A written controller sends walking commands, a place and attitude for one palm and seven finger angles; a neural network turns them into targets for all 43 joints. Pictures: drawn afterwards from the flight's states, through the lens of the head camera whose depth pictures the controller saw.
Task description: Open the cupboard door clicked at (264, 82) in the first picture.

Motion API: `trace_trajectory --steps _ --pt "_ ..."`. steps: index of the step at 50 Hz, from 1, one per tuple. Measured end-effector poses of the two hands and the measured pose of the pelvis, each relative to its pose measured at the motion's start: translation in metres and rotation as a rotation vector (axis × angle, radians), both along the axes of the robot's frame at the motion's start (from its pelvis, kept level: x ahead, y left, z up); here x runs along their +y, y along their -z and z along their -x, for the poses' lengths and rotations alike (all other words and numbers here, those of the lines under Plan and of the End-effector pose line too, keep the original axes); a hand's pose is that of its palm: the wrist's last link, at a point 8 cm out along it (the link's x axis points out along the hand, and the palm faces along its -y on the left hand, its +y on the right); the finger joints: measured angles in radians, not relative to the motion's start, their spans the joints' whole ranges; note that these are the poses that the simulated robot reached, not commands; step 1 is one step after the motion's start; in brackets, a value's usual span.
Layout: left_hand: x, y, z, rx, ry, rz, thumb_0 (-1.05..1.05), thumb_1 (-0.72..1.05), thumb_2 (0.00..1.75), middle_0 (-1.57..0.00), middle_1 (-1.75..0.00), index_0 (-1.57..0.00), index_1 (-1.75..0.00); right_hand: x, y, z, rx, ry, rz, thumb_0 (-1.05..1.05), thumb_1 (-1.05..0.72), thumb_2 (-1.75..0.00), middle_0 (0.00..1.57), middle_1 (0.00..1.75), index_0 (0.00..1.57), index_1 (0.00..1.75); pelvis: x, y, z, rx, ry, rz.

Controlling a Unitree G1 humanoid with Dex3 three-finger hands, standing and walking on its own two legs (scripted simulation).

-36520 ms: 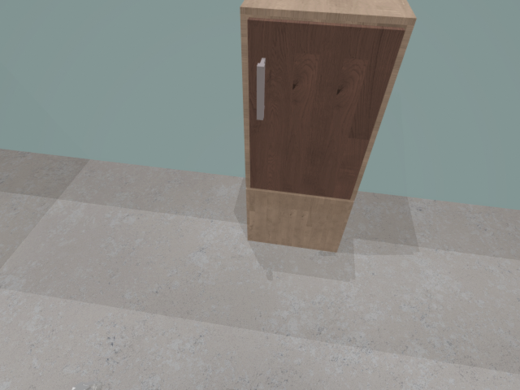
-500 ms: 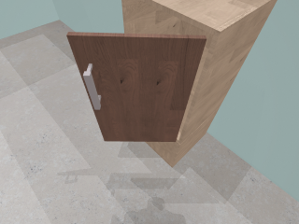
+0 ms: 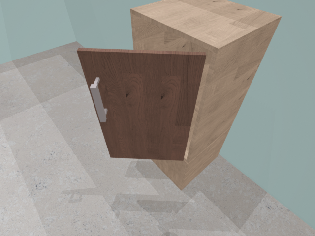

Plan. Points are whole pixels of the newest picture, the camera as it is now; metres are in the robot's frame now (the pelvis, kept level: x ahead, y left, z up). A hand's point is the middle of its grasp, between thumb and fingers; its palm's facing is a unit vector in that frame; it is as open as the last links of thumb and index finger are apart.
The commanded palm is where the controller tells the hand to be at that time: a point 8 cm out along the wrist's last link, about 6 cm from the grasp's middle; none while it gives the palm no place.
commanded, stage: come to a stop and stand still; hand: left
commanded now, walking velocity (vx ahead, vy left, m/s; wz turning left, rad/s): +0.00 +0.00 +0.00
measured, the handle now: (100, 100) +0.52 +0.24 +0.03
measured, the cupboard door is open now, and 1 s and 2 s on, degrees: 46 46 46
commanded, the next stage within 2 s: look again from close up in 0.34 s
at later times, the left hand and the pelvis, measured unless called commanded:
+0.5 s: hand out of the picture -0.06 +0.13 -0.18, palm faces +0.04 -0.99 -0.15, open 7.3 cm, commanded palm none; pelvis -0.03 -0.01 -0.01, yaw +0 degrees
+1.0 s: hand out of the picture -0.02 +0.18 -0.18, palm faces +0.04 -0.98 -0.19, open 7.3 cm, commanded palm none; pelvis -0.02 +0.02 -0.01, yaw +0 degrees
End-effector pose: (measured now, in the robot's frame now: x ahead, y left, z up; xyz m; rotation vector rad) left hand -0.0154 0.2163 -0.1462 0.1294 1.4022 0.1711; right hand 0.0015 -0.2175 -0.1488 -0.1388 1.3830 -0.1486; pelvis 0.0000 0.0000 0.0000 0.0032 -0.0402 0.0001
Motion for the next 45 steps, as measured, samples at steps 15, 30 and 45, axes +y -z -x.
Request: trace_trajectory --steps 15,30,45 --pt "-0.037 0.002 0.054 0.084 -0.035 0.056 0.00 0.91 0.90 -0.20 -0.30 -0.20 -0.30 0.008 0.003 0.053 0.090 0.031 -0.044 0.00 -0.91 -0.90 0.20 0.30 0.20 0.30 -0.010 0.000 0.014 -0.001 0.001 -0.004" --pt "-0.019 0.010 0.034 -0.016 0.014 0.021 0.00 0.91 0.90 -0.20 -0.30 -0.20 -0.30 0.011 0.013 0.065 0.032 0.037 -0.053 0.00 -0.91 -0.90 0.19 0.30 0.20 0.30 -0.006 0.011 0.031 0.011 -0.014 0.019" --pt "0.019 0.001 0.005 -0.079 0.017 -0.019 0.00 0.93 0.90 -0.20 -0.30 -0.20 -0.30 0.026 0.007 0.044 -0.003 -0.013 -0.044 0.00 -0.91 -0.90 0.20 0.30 0.20 0.30 0.013 0.007 0.026 0.017 -0.009 -0.002"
